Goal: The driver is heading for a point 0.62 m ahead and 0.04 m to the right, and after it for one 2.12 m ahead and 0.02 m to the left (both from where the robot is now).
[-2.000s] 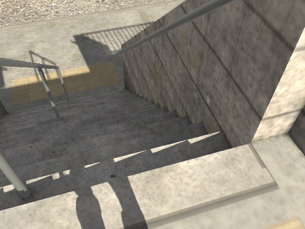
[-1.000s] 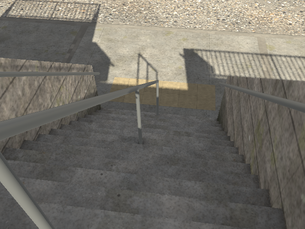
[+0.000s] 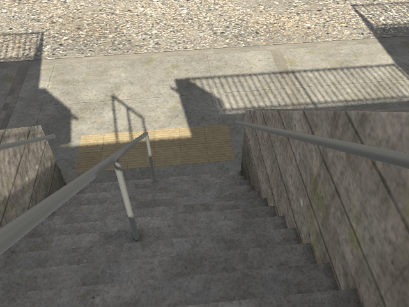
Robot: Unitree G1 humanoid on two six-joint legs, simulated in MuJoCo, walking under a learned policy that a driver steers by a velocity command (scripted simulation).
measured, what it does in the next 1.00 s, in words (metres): goes down: right foot 0.20 m lower, then left foot 0.20 m lower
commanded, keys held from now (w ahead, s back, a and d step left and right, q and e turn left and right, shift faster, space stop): w+e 0.36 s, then w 0.08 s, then w+q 0.56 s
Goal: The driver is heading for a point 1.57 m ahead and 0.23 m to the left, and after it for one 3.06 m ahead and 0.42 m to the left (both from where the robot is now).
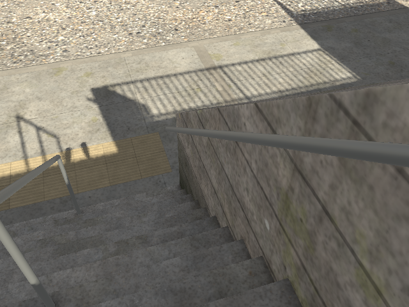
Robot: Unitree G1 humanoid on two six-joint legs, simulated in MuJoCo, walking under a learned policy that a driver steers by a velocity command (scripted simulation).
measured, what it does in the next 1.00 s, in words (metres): goes down, turning left: right foot 0.21 m lower, then left foot 0.20 m lower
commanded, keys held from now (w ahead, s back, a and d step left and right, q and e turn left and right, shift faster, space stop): w+q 0.62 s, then w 0.08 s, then w+e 0.30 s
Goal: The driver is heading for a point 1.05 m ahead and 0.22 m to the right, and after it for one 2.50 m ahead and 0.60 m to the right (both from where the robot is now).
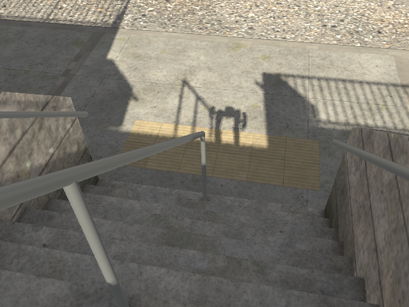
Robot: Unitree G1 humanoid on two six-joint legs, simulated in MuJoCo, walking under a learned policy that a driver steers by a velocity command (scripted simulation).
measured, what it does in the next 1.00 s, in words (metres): goes down, turning right: right foot 0.21 m lower, then left foot 0.20 m lower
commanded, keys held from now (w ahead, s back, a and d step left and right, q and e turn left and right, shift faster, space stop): w+e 0.56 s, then w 0.42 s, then w+q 0.02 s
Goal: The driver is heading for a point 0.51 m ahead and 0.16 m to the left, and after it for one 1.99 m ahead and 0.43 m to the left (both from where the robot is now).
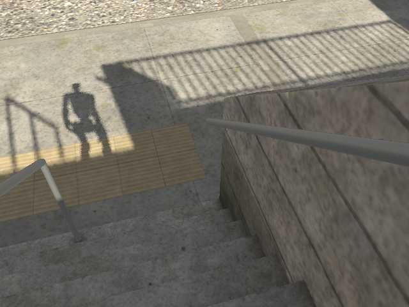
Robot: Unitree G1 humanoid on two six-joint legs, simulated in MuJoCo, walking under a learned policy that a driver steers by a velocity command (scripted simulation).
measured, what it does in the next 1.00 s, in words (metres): goes down, turning left: left foot 0.20 m lower, then right foot 0.21 m lower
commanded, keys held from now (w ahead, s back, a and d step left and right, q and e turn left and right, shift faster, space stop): w+q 0.62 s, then q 0.38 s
